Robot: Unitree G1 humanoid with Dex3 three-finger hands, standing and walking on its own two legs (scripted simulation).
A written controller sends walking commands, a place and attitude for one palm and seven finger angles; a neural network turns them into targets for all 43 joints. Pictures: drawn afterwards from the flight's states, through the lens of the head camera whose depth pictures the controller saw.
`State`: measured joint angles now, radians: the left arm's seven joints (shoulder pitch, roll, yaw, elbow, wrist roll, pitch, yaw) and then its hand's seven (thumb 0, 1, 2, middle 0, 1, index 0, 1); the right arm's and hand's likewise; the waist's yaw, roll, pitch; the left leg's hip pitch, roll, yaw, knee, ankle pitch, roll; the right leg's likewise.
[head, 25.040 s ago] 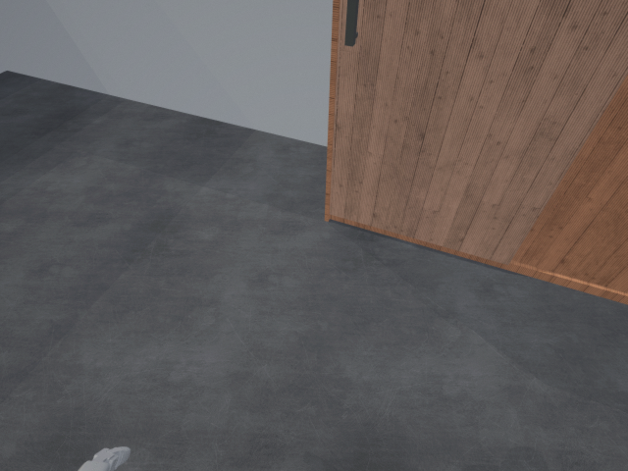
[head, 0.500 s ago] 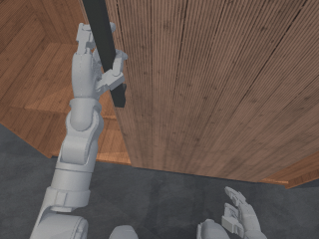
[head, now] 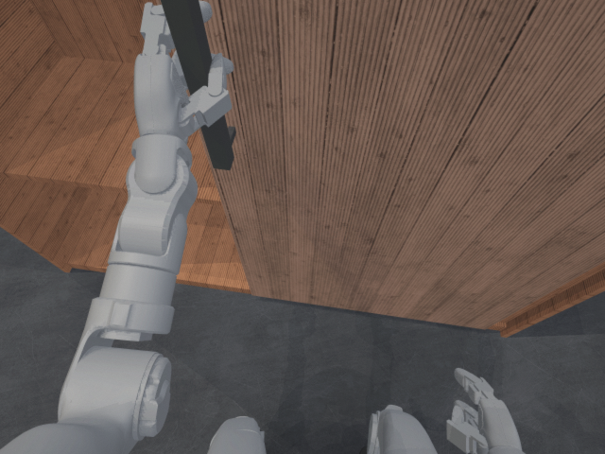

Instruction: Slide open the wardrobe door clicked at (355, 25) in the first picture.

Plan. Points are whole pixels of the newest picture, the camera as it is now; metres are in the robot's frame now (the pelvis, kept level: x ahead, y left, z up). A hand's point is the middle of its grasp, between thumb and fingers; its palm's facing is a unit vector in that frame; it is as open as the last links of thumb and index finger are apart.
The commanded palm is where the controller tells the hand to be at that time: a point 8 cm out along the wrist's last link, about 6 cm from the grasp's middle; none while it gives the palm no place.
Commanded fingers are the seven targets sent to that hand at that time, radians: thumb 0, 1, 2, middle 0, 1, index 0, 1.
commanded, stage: step sideways, sliding the door along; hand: left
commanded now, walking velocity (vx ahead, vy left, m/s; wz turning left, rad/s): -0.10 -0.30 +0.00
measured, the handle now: (202, 46) +0.48 +0.21 +0.21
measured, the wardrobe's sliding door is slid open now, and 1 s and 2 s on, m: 0.67 0.67 0.67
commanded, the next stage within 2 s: stop walking and hold the door there in 0.44 s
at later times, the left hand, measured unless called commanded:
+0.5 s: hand (231, 87) +0.44 +0.17 +0.19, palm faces +0.55 -0.83 -0.06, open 7.4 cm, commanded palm +0.41 +0.12 +0.18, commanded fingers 0.00 0.90 0.90 -0.45 -1.40 -0.45 -1.40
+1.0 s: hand (223, 83) +0.44 +0.17 +0.19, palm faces +0.71 -0.68 -0.21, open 7.2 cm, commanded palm +0.39 +0.21 +0.16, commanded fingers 0.00 0.90 0.90 -0.45 -1.40 -0.45 -1.40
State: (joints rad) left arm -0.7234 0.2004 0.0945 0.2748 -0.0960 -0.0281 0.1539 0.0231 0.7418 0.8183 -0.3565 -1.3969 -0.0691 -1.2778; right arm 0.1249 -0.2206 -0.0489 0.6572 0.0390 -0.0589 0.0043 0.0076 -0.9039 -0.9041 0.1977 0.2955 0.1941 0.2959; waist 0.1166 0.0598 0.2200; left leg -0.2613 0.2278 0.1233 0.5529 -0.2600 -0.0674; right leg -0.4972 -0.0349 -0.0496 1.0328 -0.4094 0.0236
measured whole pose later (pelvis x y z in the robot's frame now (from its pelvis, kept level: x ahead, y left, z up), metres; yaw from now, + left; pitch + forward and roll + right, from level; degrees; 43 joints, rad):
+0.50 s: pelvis +0.03 -0.15 +0.00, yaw +4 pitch +0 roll -4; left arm -0.77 0.35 0.27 0.33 -0.10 -0.01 0.18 0.00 0.73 0.85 -0.34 -1.34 -0.02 -1.22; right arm 0.14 -0.26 -0.07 0.66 0.06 -0.07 0.01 0.01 -0.91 -0.90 0.20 0.30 0.19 0.30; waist 0.15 0.07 0.27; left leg -0.23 0.22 0.15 0.53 -0.29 -0.05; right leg -0.48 0.00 -0.06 0.99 -0.47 0.03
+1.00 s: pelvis +0.06 -0.22 -0.01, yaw -2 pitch -1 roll +3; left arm -0.59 0.71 0.70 0.94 -0.01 -0.12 0.08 -0.07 0.57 0.83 -0.36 -1.27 -0.22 -1.27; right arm 0.15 -0.40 -0.03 0.73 0.06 -0.06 -0.05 0.00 -0.91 -0.90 0.20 0.30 0.19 0.30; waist -0.05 0.04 0.11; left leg -0.49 -0.02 0.02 1.09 -0.44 -0.01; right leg -0.39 -0.06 -0.05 0.54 -0.13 -0.03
